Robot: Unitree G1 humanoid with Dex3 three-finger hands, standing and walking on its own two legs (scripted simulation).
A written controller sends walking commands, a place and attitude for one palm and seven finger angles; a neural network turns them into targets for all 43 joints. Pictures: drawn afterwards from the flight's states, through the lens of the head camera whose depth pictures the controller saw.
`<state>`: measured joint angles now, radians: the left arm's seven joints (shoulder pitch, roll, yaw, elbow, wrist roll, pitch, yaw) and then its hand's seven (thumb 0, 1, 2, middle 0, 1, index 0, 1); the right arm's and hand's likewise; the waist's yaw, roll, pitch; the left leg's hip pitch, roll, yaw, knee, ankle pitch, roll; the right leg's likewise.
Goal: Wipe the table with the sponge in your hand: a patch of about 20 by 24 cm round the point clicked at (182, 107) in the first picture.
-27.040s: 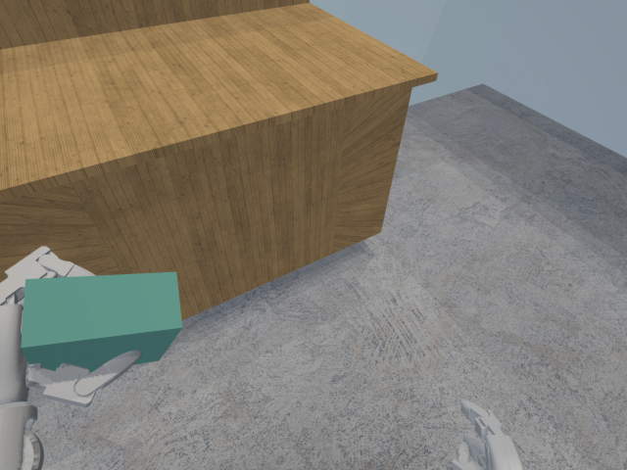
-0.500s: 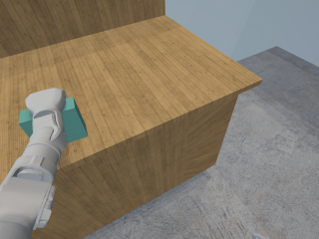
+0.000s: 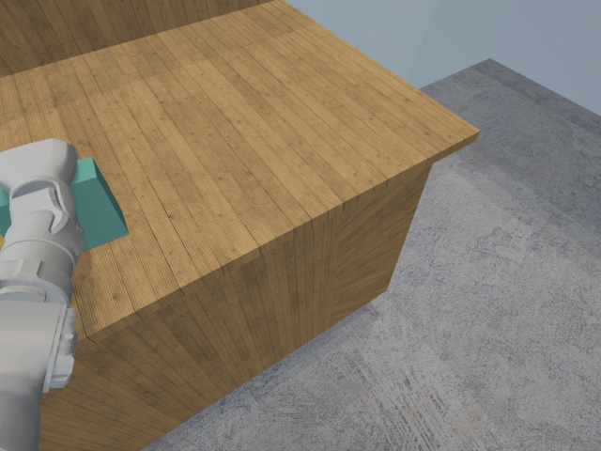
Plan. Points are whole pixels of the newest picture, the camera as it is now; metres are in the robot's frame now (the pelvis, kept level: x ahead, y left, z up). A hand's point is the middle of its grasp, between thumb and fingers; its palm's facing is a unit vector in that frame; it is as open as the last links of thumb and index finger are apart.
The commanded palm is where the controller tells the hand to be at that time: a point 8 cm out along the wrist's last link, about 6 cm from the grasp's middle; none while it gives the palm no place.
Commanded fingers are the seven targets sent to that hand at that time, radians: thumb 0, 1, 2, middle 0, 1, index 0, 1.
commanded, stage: wipe forward along the middle lane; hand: left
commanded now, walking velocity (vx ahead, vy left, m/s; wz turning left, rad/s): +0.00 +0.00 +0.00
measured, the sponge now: (69, 221) +0.42 +0.34 +0.06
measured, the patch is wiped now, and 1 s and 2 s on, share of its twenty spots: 1.00 1.00 1.00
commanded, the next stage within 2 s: slide back across to the first lane in 0.36 s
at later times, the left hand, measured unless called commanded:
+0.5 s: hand (48, 181) +0.47 +0.36 +0.10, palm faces -0.09 +0.02 -1.00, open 9.6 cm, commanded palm +0.45 +0.36 +0.13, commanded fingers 0.00 0.10 1.30 -1.20 -1.60 -1.20 -1.60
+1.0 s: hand out of the picture +0.44 +0.42 +0.11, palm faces -0.10 +0.00 -1.00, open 9.6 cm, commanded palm +0.42 +0.42 +0.15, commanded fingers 0.00 0.10 1.30 -1.20 -1.60 -1.20 -1.60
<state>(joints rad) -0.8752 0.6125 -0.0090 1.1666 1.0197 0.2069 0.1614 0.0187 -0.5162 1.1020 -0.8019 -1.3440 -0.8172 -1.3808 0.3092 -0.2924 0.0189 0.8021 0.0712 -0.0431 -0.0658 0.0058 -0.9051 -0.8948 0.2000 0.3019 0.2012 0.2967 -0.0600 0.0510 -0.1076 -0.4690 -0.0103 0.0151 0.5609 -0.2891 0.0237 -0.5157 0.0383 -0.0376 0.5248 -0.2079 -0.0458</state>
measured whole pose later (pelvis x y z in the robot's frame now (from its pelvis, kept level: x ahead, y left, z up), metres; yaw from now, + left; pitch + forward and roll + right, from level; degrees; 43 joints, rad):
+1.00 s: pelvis +0.03 +0.03 +0.00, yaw +0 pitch +12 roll -2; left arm -0.81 0.71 0.10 1.14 1.06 0.11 0.12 0.00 -0.50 1.10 -0.78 -1.38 -0.79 -1.42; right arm 0.32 -0.29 0.00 0.79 0.06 -0.01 -0.03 0.00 -0.90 -0.89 0.20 0.30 0.20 0.30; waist -0.04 0.06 -0.11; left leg -0.43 -0.03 0.02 0.53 -0.32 0.06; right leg -0.45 0.02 -0.03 0.46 -0.21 -0.01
